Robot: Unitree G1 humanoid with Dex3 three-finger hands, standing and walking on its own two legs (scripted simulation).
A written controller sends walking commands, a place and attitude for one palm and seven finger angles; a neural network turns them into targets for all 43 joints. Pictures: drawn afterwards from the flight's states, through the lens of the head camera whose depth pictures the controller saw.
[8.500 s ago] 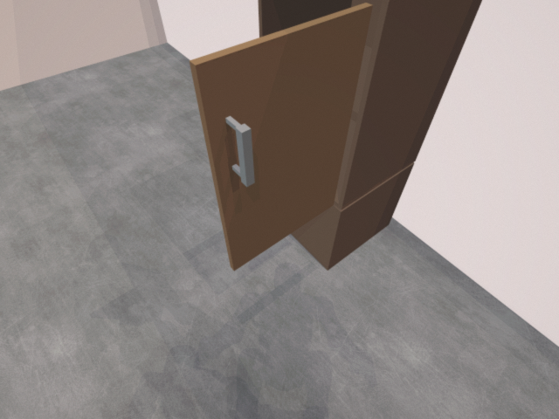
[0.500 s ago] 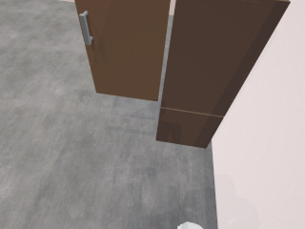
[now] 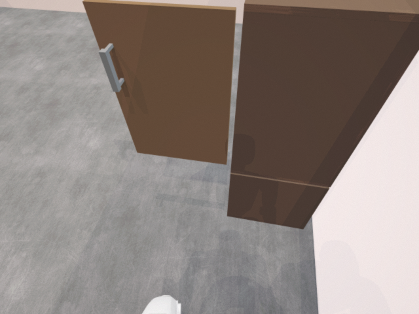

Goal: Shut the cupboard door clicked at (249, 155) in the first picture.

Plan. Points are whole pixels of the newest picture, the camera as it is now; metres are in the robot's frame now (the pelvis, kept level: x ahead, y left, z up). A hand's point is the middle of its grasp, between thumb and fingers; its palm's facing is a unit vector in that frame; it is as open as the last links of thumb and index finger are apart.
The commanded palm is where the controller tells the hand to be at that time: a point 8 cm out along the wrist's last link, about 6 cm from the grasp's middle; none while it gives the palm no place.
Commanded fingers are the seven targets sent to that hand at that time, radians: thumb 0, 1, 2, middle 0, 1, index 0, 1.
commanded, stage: take the last steps up to it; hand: left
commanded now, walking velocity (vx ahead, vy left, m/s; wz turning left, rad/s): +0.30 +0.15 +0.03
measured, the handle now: (113, 68) +0.74 +0.32 +0.07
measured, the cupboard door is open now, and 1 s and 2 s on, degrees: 91 91 91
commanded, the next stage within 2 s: come to a stop and stand still in 0.44 s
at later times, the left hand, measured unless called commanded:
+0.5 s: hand (91, 292) +0.20 +0.29 -0.18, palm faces +0.06 -0.98 -0.18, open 7.4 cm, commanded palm none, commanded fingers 0.00 0.90 0.90 -0.20 -0.30 -0.20 -0.30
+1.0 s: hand (106, 237) +0.33 +0.30 -0.19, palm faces -0.01 -0.98 -0.18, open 7.3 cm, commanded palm none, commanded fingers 0.00 0.90 0.90 -0.20 -0.30 -0.20 -0.30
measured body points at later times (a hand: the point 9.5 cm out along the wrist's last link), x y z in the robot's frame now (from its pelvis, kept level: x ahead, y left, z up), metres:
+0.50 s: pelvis +0.17 +0.12 -0.01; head +0.20 +0.12 +0.44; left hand +0.19 +0.34 -0.17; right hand +0.24 -0.12 -0.15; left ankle +0.18 +0.19 -0.75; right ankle +0.17 +0.01 -0.68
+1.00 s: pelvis +0.24 +0.13 -0.01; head +0.27 +0.14 +0.44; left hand +0.33 +0.35 -0.17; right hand +0.22 -0.09 -0.17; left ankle +0.19 +0.20 -0.75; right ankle +0.21 +0.01 -0.71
